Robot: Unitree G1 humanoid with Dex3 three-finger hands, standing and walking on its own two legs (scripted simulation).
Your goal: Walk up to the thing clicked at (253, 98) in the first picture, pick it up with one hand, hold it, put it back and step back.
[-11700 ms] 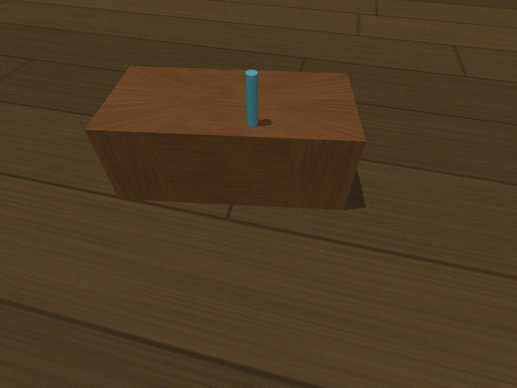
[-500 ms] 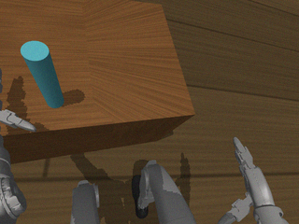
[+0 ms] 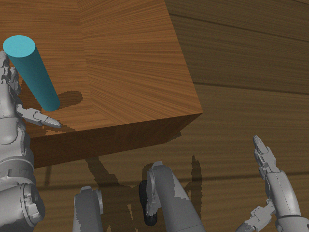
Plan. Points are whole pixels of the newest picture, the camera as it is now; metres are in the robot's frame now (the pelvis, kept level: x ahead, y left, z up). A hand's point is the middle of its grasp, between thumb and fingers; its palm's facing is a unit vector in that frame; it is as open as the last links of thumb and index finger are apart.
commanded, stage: close in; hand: left
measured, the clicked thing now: (38, 81) +0.50 +0.17 -0.01
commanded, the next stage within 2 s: rest palm in 0.02 s
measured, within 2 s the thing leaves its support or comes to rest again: leaves its support in 1.42 s
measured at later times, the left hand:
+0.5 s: hand (34, 91) +0.49 +0.19 -0.03, palm faces +0.17 -0.99 -0.02, open 16.7 cm
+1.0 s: hand (38, 78) +0.52 +0.18 -0.02, palm faces +0.14 -0.99 -0.03, open 13.1 cm
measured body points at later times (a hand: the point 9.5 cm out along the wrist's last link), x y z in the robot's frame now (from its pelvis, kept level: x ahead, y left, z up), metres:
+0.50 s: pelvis +0.01 +0.01 +0.01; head +0.19 +0.08 +0.42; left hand +0.48 +0.24 -0.03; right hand +0.19 -0.25 +0.09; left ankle +0.03 +0.12 -0.54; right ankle +0.11 -0.15 -0.54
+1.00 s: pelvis +0.01 +0.00 +0.01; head +0.19 +0.07 +0.42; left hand +0.50 +0.23 -0.01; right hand +0.18 -0.26 +0.09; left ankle +0.03 +0.12 -0.54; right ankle +0.11 -0.15 -0.54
